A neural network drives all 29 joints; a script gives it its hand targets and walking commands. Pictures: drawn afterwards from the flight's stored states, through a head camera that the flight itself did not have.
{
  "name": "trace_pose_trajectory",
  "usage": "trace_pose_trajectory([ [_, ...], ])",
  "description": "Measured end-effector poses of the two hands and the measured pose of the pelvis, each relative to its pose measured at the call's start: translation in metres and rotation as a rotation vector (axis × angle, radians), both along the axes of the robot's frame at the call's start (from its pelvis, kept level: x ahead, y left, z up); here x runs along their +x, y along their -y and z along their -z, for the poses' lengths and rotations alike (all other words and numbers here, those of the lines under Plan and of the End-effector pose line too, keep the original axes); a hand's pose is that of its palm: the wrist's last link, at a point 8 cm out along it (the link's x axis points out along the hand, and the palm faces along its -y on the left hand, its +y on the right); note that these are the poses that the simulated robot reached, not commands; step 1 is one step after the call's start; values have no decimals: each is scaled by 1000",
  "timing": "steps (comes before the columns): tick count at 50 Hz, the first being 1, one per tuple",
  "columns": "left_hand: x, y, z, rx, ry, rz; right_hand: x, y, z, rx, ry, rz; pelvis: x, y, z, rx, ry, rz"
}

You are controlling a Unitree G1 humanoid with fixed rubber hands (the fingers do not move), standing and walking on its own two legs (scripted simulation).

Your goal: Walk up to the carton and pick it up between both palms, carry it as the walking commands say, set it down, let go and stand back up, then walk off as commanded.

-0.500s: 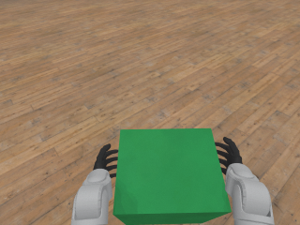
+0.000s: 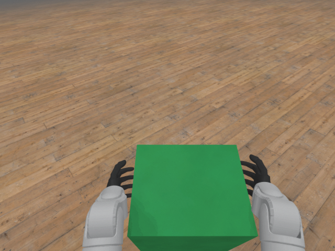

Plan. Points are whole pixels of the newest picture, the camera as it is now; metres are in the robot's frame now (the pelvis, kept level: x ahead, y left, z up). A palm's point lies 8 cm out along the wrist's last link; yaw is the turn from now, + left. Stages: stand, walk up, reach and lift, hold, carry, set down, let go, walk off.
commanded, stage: carry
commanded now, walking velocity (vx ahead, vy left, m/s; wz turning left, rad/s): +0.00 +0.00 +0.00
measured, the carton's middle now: (185, 202) +0.29 +0.00 -0.03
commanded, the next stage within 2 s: none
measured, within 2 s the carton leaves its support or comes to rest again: neither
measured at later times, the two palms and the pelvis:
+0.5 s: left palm (117, 195) +0.26 +0.15 +0.07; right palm (264, 192) +0.26 -0.17 +0.07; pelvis -0.02 +0.00 +0.00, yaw +0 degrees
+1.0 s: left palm (92, 201) +0.24 +0.20 +0.08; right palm (247, 195) +0.24 -0.13 +0.09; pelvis -0.01 +0.04 -0.01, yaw +0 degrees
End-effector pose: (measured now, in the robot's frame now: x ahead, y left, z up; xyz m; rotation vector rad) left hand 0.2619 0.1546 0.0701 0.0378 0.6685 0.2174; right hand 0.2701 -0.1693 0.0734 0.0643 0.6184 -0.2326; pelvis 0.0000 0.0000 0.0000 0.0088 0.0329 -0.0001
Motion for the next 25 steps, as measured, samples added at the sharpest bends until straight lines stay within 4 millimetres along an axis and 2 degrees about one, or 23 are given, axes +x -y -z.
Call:
trace_pose_trajectory([
  [13, -12, 3, 6, -20, -19, -3, -13, 3, 0, -13, -16, 8, -19, 4, 0, 7, -13, -2],
  [18, -13, 5, 14, -6, -57, 4, -14, 5, 12, -8, -53, 8, -20, 4, 0, 7, -17, 0],
  [25, -6, 6, 4, 0, -4, 4, -9, 5, 3, 0, 4, 13, -17, 4, 0, 4, -13, -1],
])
